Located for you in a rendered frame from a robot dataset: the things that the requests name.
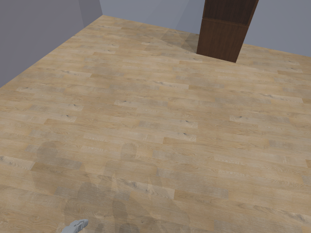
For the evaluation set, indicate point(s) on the cupboard door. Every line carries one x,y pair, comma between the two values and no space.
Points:
238,11

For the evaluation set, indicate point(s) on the robot left hand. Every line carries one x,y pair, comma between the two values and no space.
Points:
75,226

